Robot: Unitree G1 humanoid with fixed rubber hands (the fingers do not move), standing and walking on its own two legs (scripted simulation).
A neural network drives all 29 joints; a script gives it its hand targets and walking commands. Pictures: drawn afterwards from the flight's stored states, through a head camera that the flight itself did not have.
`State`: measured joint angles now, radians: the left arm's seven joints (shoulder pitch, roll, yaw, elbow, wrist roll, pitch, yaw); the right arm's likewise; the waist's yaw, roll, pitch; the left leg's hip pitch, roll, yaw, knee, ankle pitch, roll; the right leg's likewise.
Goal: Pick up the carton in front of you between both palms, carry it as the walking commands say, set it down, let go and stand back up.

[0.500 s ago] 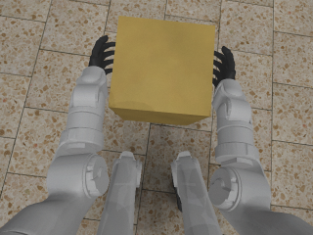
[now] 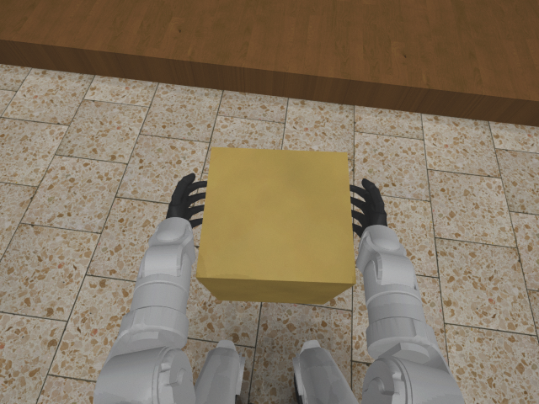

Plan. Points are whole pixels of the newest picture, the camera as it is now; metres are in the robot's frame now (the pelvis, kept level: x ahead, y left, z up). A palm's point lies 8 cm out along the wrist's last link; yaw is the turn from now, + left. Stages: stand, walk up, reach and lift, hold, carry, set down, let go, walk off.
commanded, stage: reach and lift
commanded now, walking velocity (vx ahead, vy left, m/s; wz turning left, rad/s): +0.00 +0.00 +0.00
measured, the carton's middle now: (274, 235) +0.39 -0.01 -0.10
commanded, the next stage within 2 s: hold in 1.52 s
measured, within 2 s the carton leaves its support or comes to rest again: neither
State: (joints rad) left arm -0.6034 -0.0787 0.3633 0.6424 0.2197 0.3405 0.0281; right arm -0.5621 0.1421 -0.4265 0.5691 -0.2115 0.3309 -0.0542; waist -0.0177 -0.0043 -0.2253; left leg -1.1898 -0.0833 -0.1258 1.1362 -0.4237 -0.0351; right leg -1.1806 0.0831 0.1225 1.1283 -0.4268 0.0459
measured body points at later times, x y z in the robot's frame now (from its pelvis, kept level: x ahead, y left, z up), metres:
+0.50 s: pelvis +0.04 +0.00 +0.10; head +0.03 +0.00 +0.55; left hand +0.35 +0.15 +0.10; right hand +0.35 -0.16 +0.11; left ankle +0.05 +0.13 -0.64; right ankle +0.05 -0.14 -0.64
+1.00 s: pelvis +0.03 +0.00 +0.10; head +0.00 +0.00 +0.55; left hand +0.34 +0.15 +0.12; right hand +0.34 -0.16 +0.13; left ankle +0.05 +0.13 -0.64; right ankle +0.05 -0.14 -0.64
